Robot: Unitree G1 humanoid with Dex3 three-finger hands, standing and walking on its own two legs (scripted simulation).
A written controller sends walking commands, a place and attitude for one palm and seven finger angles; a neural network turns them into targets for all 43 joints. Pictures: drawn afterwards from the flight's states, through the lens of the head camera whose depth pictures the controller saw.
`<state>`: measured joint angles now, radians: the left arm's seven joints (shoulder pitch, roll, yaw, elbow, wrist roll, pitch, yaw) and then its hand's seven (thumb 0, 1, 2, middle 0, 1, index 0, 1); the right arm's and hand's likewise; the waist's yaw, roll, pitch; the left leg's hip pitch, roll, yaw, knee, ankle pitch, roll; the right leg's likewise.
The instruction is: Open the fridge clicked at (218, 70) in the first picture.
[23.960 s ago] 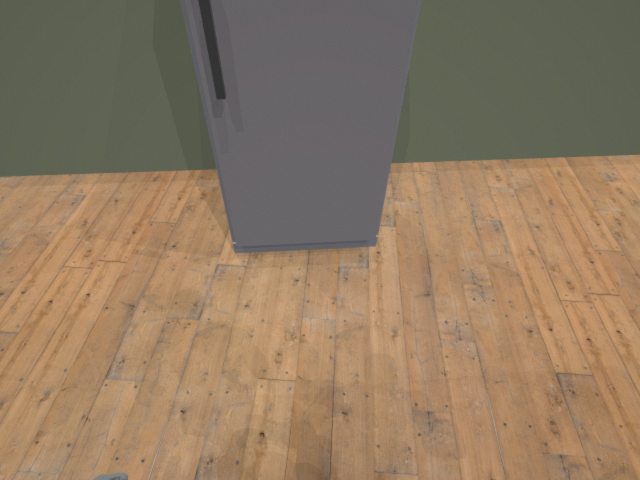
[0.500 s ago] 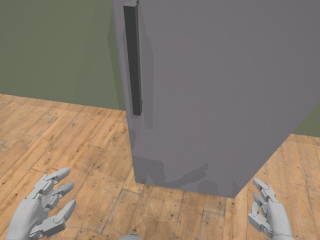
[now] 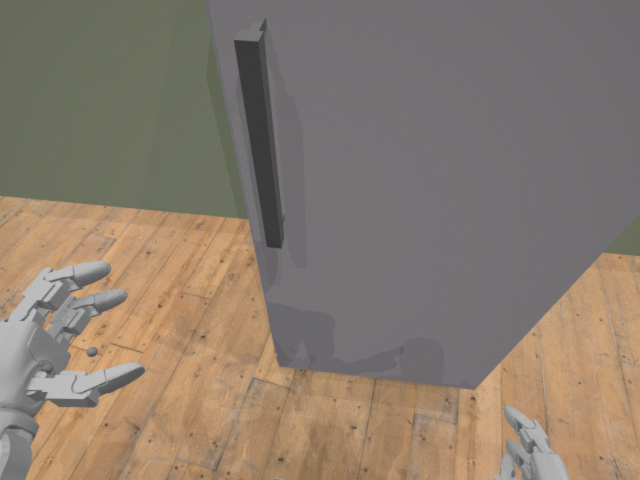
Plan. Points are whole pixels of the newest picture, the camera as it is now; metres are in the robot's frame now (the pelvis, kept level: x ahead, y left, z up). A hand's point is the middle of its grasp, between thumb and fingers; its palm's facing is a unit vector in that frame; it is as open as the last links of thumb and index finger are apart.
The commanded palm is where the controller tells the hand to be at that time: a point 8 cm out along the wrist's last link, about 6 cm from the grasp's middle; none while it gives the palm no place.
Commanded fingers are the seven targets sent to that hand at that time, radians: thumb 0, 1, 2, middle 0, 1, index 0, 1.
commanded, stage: raise the hand to about handle height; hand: left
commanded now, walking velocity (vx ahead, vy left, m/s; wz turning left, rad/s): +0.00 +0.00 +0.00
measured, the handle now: (269, 153) +0.47 +0.11 +0.16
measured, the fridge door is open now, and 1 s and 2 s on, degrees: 0 0 0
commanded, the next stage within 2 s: move the hooked fingers beside the handle in 1.14 s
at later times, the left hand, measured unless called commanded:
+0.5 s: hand out of the picture +0.24 +0.32 +0.17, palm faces +0.10 -0.99 -0.07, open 13.9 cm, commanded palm +0.20 +0.37 +0.18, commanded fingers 0.00 -0.50 0.30 -0.30 -1.20 -0.30 -1.20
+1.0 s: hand (2, 267) +0.25 +0.31 +0.20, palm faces +0.12 -0.99 -0.06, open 14.0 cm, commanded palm +0.22 +0.35 +0.20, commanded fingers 0.00 -0.50 0.30 -0.30 -1.20 -0.30 -1.20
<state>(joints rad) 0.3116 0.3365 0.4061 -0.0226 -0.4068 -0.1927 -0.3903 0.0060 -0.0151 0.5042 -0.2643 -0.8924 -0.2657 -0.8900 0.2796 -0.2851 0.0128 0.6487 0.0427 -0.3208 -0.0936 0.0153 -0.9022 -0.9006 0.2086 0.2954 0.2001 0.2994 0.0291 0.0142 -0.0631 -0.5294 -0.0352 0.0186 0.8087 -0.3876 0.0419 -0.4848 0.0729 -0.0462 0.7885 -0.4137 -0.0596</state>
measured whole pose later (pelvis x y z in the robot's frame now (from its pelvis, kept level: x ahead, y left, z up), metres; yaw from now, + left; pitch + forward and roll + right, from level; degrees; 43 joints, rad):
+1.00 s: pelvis -0.01 +0.02 +0.03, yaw +2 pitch -3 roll -1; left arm -0.08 0.47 0.43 0.05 -0.33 0.21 -0.38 -0.01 -0.50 0.30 -0.30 -1.20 -0.30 -1.20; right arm 0.20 -0.26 0.08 0.66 0.07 -0.20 -0.12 0.01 -0.90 -0.90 0.21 0.30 0.20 0.30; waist 0.06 0.02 -0.02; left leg -0.24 -0.07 -0.01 0.53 -0.24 0.07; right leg -0.17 0.05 -0.05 0.49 -0.26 -0.04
